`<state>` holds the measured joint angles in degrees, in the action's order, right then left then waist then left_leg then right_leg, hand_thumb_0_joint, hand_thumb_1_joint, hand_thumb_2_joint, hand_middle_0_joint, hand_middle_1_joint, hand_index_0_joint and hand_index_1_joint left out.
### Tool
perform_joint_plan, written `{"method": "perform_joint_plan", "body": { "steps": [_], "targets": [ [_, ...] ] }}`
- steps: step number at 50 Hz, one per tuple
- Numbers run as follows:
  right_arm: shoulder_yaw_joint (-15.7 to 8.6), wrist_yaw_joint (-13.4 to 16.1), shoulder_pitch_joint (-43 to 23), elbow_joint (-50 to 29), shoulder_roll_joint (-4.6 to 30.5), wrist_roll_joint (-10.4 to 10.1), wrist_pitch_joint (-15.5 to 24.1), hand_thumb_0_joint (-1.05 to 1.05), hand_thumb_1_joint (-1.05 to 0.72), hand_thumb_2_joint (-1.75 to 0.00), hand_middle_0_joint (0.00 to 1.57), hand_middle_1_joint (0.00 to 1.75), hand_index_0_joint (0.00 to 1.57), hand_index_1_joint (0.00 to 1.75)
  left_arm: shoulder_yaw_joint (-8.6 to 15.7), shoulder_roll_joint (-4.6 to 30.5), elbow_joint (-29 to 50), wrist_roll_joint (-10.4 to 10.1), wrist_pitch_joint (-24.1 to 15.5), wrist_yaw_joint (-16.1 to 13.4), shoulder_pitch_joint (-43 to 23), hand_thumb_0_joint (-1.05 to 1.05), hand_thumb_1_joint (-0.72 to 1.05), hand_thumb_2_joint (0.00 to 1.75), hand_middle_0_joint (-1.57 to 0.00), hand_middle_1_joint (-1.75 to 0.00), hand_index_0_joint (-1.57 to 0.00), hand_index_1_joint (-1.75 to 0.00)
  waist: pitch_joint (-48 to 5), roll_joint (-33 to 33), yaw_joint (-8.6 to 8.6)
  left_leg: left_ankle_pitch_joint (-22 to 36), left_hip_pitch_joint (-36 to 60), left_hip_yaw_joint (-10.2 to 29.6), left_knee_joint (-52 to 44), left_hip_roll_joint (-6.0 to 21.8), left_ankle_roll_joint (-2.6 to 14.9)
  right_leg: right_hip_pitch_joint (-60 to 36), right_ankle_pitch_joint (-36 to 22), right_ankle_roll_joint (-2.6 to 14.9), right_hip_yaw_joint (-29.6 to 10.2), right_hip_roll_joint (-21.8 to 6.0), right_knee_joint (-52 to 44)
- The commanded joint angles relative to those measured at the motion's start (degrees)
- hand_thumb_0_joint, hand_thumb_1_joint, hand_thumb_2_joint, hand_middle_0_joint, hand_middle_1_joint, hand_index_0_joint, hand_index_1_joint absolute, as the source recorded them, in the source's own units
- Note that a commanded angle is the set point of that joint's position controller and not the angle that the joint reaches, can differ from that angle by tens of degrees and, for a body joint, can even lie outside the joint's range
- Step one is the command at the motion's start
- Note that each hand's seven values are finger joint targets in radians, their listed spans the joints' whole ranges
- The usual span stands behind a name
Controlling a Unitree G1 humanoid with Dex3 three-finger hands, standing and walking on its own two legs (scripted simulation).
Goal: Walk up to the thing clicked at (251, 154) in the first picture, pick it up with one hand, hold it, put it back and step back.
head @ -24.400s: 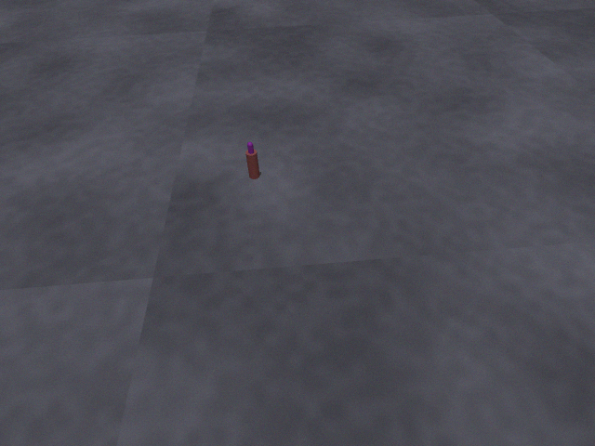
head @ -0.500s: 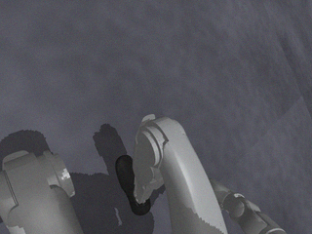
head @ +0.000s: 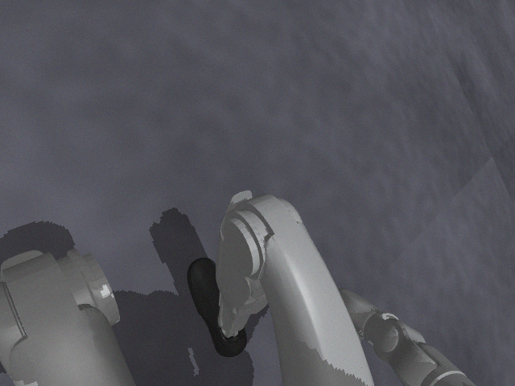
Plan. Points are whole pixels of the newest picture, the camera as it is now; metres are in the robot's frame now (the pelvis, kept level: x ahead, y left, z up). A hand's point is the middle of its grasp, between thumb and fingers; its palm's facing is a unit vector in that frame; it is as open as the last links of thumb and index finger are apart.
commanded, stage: withdraw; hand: left
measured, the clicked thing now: out of the picture +0.46 +0.29 -0.19
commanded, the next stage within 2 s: rise in 0.40 s
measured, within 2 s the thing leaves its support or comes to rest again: neither
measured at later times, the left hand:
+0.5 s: hand out of the picture +0.44 +0.37 -0.08, palm faces +0.34 -0.93 -0.09, open 16.6 cm
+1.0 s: hand out of the picture +0.33 +0.39 +0.03, palm faces +0.29 -0.83 -0.48, open 17.3 cm
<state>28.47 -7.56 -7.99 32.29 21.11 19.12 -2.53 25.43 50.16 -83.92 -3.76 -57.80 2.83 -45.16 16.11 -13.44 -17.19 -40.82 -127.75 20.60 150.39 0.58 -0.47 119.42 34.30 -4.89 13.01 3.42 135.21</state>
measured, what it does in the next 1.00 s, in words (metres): rises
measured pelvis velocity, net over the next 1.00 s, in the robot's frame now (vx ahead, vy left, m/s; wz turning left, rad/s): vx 0.01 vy -0.01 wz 0.16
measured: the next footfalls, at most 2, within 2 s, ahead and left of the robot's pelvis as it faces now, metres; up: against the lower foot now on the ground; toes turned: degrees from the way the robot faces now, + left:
none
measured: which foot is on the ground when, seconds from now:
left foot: down 0.00-1.00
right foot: down 0.00-1.00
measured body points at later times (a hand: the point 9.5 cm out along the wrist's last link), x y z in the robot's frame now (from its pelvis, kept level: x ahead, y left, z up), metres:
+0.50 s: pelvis +0.00 +0.00 +0.01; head +0.21 +0.17 +0.37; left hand +0.42 +0.41 -0.07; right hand +0.15 -0.25 -0.04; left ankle +0.08 +0.12 -0.26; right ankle +0.15 -0.13 -0.26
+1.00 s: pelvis +0.01 -0.01 +0.10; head +0.20 +0.07 +0.50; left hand +0.31 +0.43 +0.06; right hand +0.19 -0.24 -0.02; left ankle +0.08 +0.12 -0.26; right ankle +0.14 -0.13 -0.26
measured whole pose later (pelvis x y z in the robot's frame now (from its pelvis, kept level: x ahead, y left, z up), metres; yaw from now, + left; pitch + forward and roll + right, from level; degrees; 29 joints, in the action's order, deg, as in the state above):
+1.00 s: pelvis +0.01 -0.01 +0.10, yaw +9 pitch +32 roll -7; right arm 2.9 -2.6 6.2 33.0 15.8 -0.1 -10.1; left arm 21.4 36.1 -40.5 4.2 -10.3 3.2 -22.0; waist -7.0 1.1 -3.7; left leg -38.7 -120.2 5.5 126.0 2.2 0.8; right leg 116.9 36.3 -2.7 2.4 -0.1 120.6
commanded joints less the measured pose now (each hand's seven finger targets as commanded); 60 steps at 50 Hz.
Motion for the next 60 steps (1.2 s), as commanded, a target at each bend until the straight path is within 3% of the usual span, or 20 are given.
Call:
{"method": "perform_joint_plan", "body": {
  "steps": [1,7,10,14,17,20,23,26,27,28,29,31,33,35,39,44,49,50,55,60],
  "targets": [
    [-6.53,1.04,3.46,-0.85,20.39,-0.32,-0.56,0.0,-0.9,-0.9,0.2,0.3,0.2,0.3,-0.11,6.2,7.21,-0.87,-4.06,0.45,-12.73,0.0,-0.16,0.25,-0.45,-0.33,-0.45,-0.32,-31.49,28.33,-6.43,4.85,20.94,-4.56,-19.37,2.95,-0.45,-15.81,-7.76,5.08,6.69,2.22,-9.48],
    [-5.98,1.07,3.9,-0.7,20.42,-0.17,-0.51,0.0,-0.89,-0.9,0.2,0.3,0.2,0.3,1.46,8.39,8.31,-1.48,-5.62,0.15,-14.36,0.0,-0.24,0.16,-0.19,-0.14,-0.19,-0.13,-32.82,30.21,-6.7,6.92,22.93,-4.21,-19.15,3.27,-0.73,-17.12,-9.38,5.0,6.57,2.28,-9.0],
    [-5.87,1.36,3.79,-0.64,20.13,0.04,-0.72,0.0,-0.89,-0.9,0.2,0.3,0.2,0.3,3.36,12.98,12.08,-0.74,-6.0,0.63,-14.92,0.0,-0.29,0.11,-0.13,-0.07,-0.13,-0.07,-34.85,33.1,-5.17,8.15,23.88,-5.24,-19.05,3.4,-0.79,-18.54,-9.93,5.22,5.86,2.28,-8.92],
    [-7.1,1.96,4.99,-0.5,20.63,-0.2,-1.9,0.0,-0.91,-0.9,0.2,0.3,0.2,0.3,10.08,20.94,19.23,0.07,-4.6,1.46,-12.66,0.0,-0.4,0.06,-0.09,-0.02,-0.08,-0.02,-39.34,39.32,-1.43,11.13,28.73,-5.78,-20.85,3.89,-1.67,-18.76,-11.1,5.71,5.06,1.9,-7.82],
    [-9.05,2.4,6.36,-1.28,20.39,-1.36,-2.67,0.0,-0.92,-0.9,0.2,0.3,0.2,0.3,12.59,21.66,26.43,-0.97,-1.74,3.67,-10.22,0.0,-0.44,0.05,-0.09,-0.02,-0.08,-0.03,-45.14,43.97,0.82,13.59,33.14,-6.28,-23.38,4.02,-2.19,-19.07,-12.18,6.15,4.13,1.36,-7.6],
    [-11.9,2.9,7.86,-1.91,19.79,-3.32,-2.82,0.0,-0.91,-0.9,0.2,0.3,0.2,0.3,7.17,13.4,25.64,-1.52,3.97,7.31,-7.98,0.0,-0.44,0.06,-0.12,-0.06,-0.11,-0.06,-44.97,42.8,-0.45,12.63,30.84,-7.21,-24.56,3.73,-1.86,-16.12,-11.63,6.37,3.75,1.13,-8.13],
    [-13.51,3.29,10.13,0.8,18.01,-5.64,-2.49,0.0,-0.9,-0.9,0.2,0.3,0.2,0.3,-2.01,1.91,18.61,-2.37,10.26,11.57,-2.95,0.0,-0.41,0.09,-0.13,-0.1,-0.14,-0.09,-35.67,33.26,-2.44,6.47,22.38,-7.65,-24.0,3.16,-0.32,-10.77,-7.61,5.98,3.66,1.05,-10.62],
    [-14.73,3.6,10.86,-0.47,17.9,-7.49,-2.03,0.0,-0.83,-0.89,0.2,0.3,0.2,0.3,-0.61,4.16,21.34,-3.87,12.99,13.49,-5.38,0.0,-0.45,0.09,-0.04,-0.03,-0.03,-0.04,-35.07,26.28,-1.18,2.8,17.35,-8.19,-22.92,2.53,1.22,-11.73,-5.1,5.51,3.1,1.01,-12.48],
    [-17.52,3.31,12.93,0.9,15.72,-8.79,-2.94,0.0,-0.91,-0.92,0.2,0.3,0.2,0.3,2.67,11.79,20.76,4.16,15.82,10.08,-5.08,0.0,-0.53,0.07,-0.08,-0.07,-0.07,-0.07,-41.87,30.28,3.81,4.71,23.77,-9.62,-25.86,2.35,0.53,-11.65,-4.44,5.89,1.85,0.64,-13.52],
    [-17.58,3.08,12.2,-0.93,15.1,-9.55,-3.42,0.0,-0.94,-0.92,0.2,0.3,0.2,0.3,-0.62,7.97,24.55,3.82,17.45,8.89,-9.4,0.0,-0.54,0.08,-0.08,-0.08,-0.07,-0.08,-43.37,32.06,2.96,4.09,24.43,-9.39,-27.55,2.54,0.32,-10.59,-3.61,6.2,1.56,0.48,-13.39],
    [-18.24,3.15,12.96,-0.59,14.7,-10.51,-3.68,0.0,-0.95,-0.92,0.2,0.3,0.2,0.3,-1.2,6.48,25.36,4.07,18.75,8.76,-10.05,0.0,-0.55,0.08,-0.08,-0.09,-0.07,-0.09,-44.05,32.13,2.65,3.27,26.48,-8.76,-28.78,2.74,0.24,-9.22,-3.1,6.22,1.62,0.21,-13.42],
    [-19.78,3.3,13.97,-0.85,14.47,-11.76,-4.68,0.0,-0.96,-0.92,0.2,0.3,0.2,0.3,2.29,12.73,29.59,5.75,21.48,7.29,-10.88,0.0,-0.58,0.09,-0.09,-0.09,-0.08,-0.09,-47.12,34.79,5.41,2.12,27.29,-9.49,-31.0,2.4,0.22,-9.74,-1.59,6.46,0.48,-0.02,-13.55],
    [-21.51,3.74,15.77,-1.94,13.85,-13.07,-5.41,0.0,-0.98,-0.93,0.2,0.3,0.2,0.3,8.16,21.11,38.55,7.48,24.29,5.5,-11.05,0.0,-0.59,0.08,-0.1,-0.08,-0.09,-0.09,-57.09,40.0,9.34,5.9,33.49,-10.53,-32.69,2.47,-0.16,-11.78,-3.55,6.88,-1.26,-0.42,-12.95],
    [-22.61,4.18,17.5,-0.63,12.71,-13.74,-6.45,0.0,-0.92,-0.9,0.2,0.3,0.2,0.3,7.8,20.84,39.7,8.67,27.33,4.39,-11.33,0.0,-0.52,0.15,-0.07,-0.09,-0.07,-0.09,-55.74,41.43,8.71,6.21,33.01,-11.67,-33.73,2.27,-0.05,-10.84,-3.82,7.22,-2.52,-0.41,-13.41],
    [-25.31,5.18,17.78,-1.48,10.09,-15.39,-6.8,0.0,-0.9,-0.9,0.2,0.3,0.2,0.3,6.42,13.51,40.36,9.13,33.37,2.38,-1.67,0.0,-0.5,0.09,-0.06,-0.07,-0.06,-0.07,-54.98,36.72,10.9,6.25,30.87,-14.67,-36.01,1.44,0.58,-12.08,-3.46,7.44,-4.45,-0.55,-17.34],
    [-29.58,5.49,19.28,-3.21,8.21,-17.72,-6.34,0.0,-0.89,-0.9,0.2,0.3,0.2,0.3,-2.57,-4.05,44.07,8.33,40.96,1.59,10.25,0.0,-0.55,0.06,-0.06,-0.06,-0.06,-0.06,-55.68,28.97,10.77,4.83,34.84,-14.25,-41.8,1.35,0.88,-11.47,-1.44,7.47,-5.1,-1.11,-23.53],
    [-31.82,6.66,18.75,-6.72,7.29,-20.6,-5.96,0.0,-0.89,-0.9,0.2,0.3,0.2,0.3,-3.84,-3.62,62.6,7.01,47.17,-1.62,16.2,0.0,-0.55,0.06,-0.06,-0.06,-0.06,-0.06,-60.35,22.5,13.09,0.68,39.73,-14.56,-49.34,1.06,1.88,-23.01,1.71,6.58,-7.17,-1.56,-33.21],
    [-32.95,7.3,19.74,-7.06,8.03,-21.11,-5.92,0.0,-0.89,-0.9,0.2,0.3,0.2,0.3,-0.67,-0.63,64.31,7.07,48.69,-2.7,20.63,0.0,-0.56,0.06,-0.06,-0.06,-0.06,-0.06,-61.98,21.93,13.86,1.34,42.72,-14.42,-51.42,1.22,1.86,-25.87,1.18,6.5,-7.56,-1.79,-34.97],
    [-32.39,10.14,18.7,-8.13,4.51,-22.2,-4.31,0.0,-0.89,-0.9,0.2,0.3,0.2,0.3,-1.11,-2.35,72.02,6.72,53.12,-6.6,25.2,0.0,-0.5,0.09,-0.06,-0.07,-0.06,-0.07,-59.11,19.91,14.46,2.05,48.07,-16.13,-58.78,0.92,2.22,-36.29,1.31,6.18,-10.57,-2.29,-43.72],
    [-31.99,12.52,18.76,-7.57,1.76,-21.94,-1.66,0.0,-0.89,-0.9,0.2,0.3,0.2,0.3,-6.65,-12.23,69.31,6.31,56.24,-8.96,34.13,0.0,-0.51,0.08,-0.06,-0.06,-0.06,-0.06,-54.64,21.1,13.95,8.99,55.48,-18.19,-64.22,0.63,2.05,-43.78,-4.48,6.41,-12.06,-2.5,-51.25]
  ]
}}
